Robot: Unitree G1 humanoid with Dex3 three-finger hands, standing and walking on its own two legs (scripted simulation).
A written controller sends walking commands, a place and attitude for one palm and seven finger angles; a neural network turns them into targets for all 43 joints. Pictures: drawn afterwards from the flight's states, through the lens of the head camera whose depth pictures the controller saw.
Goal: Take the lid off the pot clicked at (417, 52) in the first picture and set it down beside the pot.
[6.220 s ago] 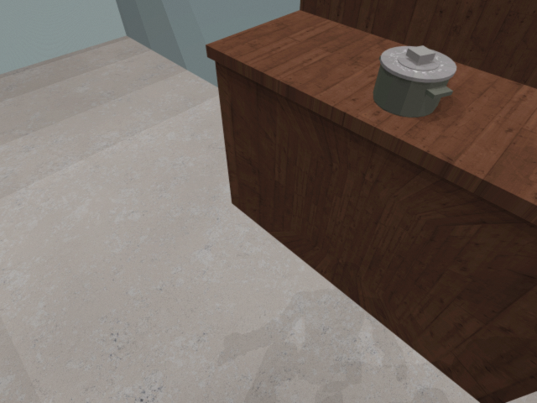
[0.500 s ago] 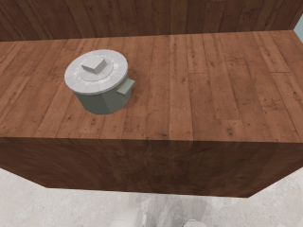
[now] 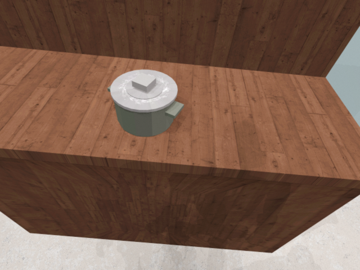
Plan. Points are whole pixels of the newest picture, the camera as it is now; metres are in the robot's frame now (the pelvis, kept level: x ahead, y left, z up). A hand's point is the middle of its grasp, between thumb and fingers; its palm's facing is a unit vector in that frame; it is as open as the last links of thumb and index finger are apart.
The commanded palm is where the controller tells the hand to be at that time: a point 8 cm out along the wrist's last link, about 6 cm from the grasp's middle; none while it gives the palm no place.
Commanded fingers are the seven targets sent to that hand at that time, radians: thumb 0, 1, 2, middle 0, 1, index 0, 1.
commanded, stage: come to a stop and stand still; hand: left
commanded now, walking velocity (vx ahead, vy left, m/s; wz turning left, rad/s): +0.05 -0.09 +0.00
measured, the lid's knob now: (144, 82) +0.52 +0.13 +0.15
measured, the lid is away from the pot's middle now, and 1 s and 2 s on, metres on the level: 0.00 0.00 0.00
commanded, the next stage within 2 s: look again from close up in 0.04 s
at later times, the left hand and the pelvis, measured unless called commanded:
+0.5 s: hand out of the picture +0.09 +0.15 -0.18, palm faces +0.01 -0.97 -0.23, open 7.3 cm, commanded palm none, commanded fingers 0.00 0.90 0.90 -0.20 -0.30 -0.20 -0.30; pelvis +0.03 -0.02 -0.01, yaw -1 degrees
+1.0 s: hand out of the picture +0.04 +0.15 -0.18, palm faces +0.02 -0.97 -0.22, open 7.4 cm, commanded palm none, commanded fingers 0.00 0.90 0.90 -0.20 -0.30 -0.20 -0.30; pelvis +0.03 -0.03 -0.01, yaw -1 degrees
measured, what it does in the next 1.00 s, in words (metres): steps on the spot: right foot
